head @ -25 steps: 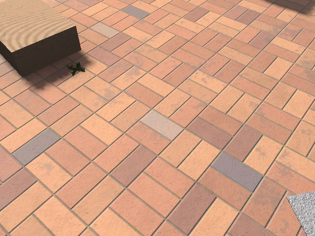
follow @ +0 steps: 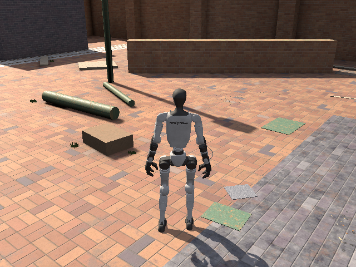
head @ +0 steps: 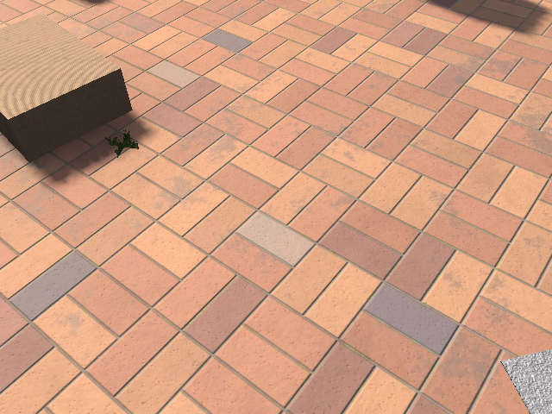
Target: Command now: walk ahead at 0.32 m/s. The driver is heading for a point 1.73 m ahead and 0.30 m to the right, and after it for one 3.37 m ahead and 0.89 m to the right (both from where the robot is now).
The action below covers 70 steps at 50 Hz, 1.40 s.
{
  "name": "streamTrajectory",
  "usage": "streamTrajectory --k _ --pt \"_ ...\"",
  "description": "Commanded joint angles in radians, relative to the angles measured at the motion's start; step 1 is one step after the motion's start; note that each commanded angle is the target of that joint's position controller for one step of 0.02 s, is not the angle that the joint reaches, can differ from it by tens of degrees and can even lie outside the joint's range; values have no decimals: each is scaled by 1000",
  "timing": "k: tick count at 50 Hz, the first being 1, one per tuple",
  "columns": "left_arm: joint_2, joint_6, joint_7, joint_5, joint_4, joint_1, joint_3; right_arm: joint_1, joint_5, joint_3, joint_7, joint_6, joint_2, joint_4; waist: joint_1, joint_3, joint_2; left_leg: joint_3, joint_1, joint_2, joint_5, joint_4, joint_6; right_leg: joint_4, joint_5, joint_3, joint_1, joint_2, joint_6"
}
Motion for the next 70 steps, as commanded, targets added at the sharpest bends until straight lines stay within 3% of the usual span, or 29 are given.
streamTrajectory --k 1,2,4,7,13,18,20,21,22,23,24,25,27,29,32,38,43,45,47,49,50,51,52,53,55,56,59,64,70 --pt "245 -31 -18 1 53 346 62 -194 -4 -2 0 -42 -44 -144 150 98 -328 83 -536 -73 -73 297 14 -391 -168 574 357 -310 -161" --pt "225 -45 -26 21 40 322 48 -192 10 -9 0 -62 -72 -154 118 108 -284 -9 -619 -50 -148 503 26 -448 -191 779 337 -406 -224" --pt "131 -59 -29 15 -12 197 24 -152 17 -12 19 -84 -76 -127 54 156 -139 -33 -687 36 21 618 66 -425 -72 565 321 -341 -178" --pt "72 -40 -27 17 -24 199 3 -215 -5 -32 38 -94 -98 -139 53 131 -128 27 -657 89 179 500 61 -441 256 308 337 -243 -111" --pt "142 -14 10 25 -56 225 11 -440 -5 1 58 -79 -14 -227 82 153 -122 120 -485 34 366 107 -3 -501 376 136 178 -192 -121" --pt "166 -13 13 2 -53 234 32 -491 2 -8 73 -80 -77 -268 39 163 -135 96 -392 17 396 -38 47 -471 508 109 266 -260 -104" --pt "188 -2 12 12 -66 204 42 -378 0 -34 72 -82 -128 -245 -38 59 -161 124 -218 -32 354 -32 85 -304 871 75 315 -260 -78" --pt "180 8 11 20 -75 190 41 -219 4 -59 66 -79 -164 -195 -116 -40 -160 141 -22 -62 345 -32 112 -119 992 44 283 -224 -55" --pt "168 11 8 29 -97 176 32 -45 3 -79 56 -72 -209 -150 -190 -150 -131 41 258 26 313 -15 154 130 848 29 104 -186 -25" --pt "23 -6 -6 29 -116 301 -6 90 -24 -102 52 -66 -310 -120 -141 -338 139 -452 634 313 54 -103 326 565 320 6 -277 -6 43" --pt "31 -39 -13 8 -104 276 -7 68 -22 -77 58 -66 -239 -114 -137 -378 195 -749 609 377 -50 -316 345 745 -168 157 -395 45 28" --pt "120 -60 -16 -25 -147 162 20 -42 -16 -58 59 -73 -180 -123 -108 -178 157 -610 450 338 -49 -338 281 808 -125 158 -493 -18 3" --pt "141 -65 -1 -21 -172 54 33 -203 -25 -37 67 -84 -110 -152 -38 -19 9 -328 128 264 184 -380 228 713 44 111 -423 -115 -10" --pt "101 -35 7 -5 -162 98 40 -235 -38 -28 74 -91 -75 -141 24 1 49 -188 -19 197 259 -431 208 624 101 114 -301 -159 -7" --pt "85 -4 9 -4 -179 68 45 -190 -39 -34 60 -101 -102 -105 39 50 48 -78 -78 192 317 -491 223 547 158 100 -341 -174 11" --pt "85 -14 -13 2 -263 -158 46 -115 -42 -39 22 -99 -147 -81 -19 84 10 80 12 176 418 -515 180 191 473 90 -436 -133 22" --pt "65 -16 -47 1 -342 -315 28 -15 -28 -42 12 -76 -163 -48 -78 119 -16 150 212 227 476 -471 161 33 463 35 -495 -107 1" --pt "74 -16 -65 0 -376 -341 29 -5 -24 -47 10 -56 -175 -47 -73 118 -9 168 299 254 589 -403 147 9 365 7 -514 -91 -21" --pt "105 -15 -78 -2 -396 -304 43 -34 -24 -55 4 -38 -203 -67 -32 66 33 203 330 260 928 -271 123 7 258 -56 -408 -35 -55" --pt "187 -10 -76 -6 -353 -67 90 -65 -29 -56 -5 -19 -213 -93 98 -78 49 251 256 218 1143 67 80 -35 253 -94 -76 53 -110" --pt "279 -1 -58 -4 -323 103 126 -57 -39 -45 -9 -25 -195 -122 163 -187 -45 258 15 176 889 375 39 -60 246 118 244 -61 -175" --pt "368 -2 -52 -8 -324 118 141 53 -62 7 18 -60 -28 -163 54 -301 -295 171 -453 -50 -61 737 -24 -150 89 700 615 -323 -376" --pt "277 -6 -47 4 -334 156 115 -50 -21 -12 35 -110 -127 -176 120 -375 -197 -36 -580 -57 -151 845 0 -283 38 864 680 -352 -379" --pt "229 -12 -42 13 -337 110 102 -151 13 -25 43 -136 -172 -213 127 -231 -165 -48 -660 0 -62 827 30 -292 123 702 591 -316 -318" --pt "174 -16 -41 14 -379 -37 85 -192 -15 -30 32 -143 -164 -215 42 -89 -1 -34 -556 75 61 651 30 -315 345 479 284 -238 -265" --pt "157 -17 -39 25 -396 -74 77 -172 -23 -38 30 -128 -169 -217 5 -72 -16 -41 -479 96 80 607 21 -339 416 429 187 -212 -259" --pt "185 -17 -27 12 -405 -72 83 -167 -44 -39 26 -91 -131 -237 -28 -28 -32 -11 -427 97 124 460 -34 -382 502 344 43 -175 -264" --pt "223 -4 -1 1 -396 0 96 -363 -44 -24 26 -88 -89 -306 37 17 -83 20 -365 24 458 59 -69 -372 399 248 -46 -85 -188" --pt "194 0 1 3 -352 81 86 -435 -30 -32 50 -110 -134 -345 70 18 -126 0 -337 14 479 -97 -17 -281 325 336 124 -169 -152"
